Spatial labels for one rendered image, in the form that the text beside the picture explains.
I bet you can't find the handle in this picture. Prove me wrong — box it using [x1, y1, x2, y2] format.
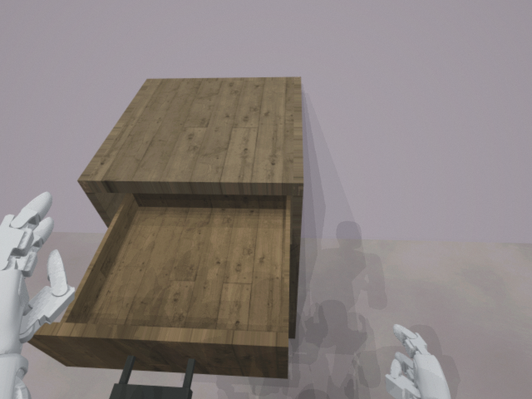
[109, 356, 196, 399]

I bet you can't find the robot right hand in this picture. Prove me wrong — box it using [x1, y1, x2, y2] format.
[386, 324, 451, 399]

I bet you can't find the cabinet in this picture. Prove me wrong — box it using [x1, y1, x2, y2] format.
[77, 76, 303, 338]

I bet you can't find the robot left hand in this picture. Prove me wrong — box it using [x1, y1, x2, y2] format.
[0, 192, 75, 355]

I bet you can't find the robot left forearm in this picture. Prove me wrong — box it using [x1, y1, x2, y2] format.
[0, 353, 32, 399]

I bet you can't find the drawer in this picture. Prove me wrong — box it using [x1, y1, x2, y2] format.
[28, 193, 291, 379]

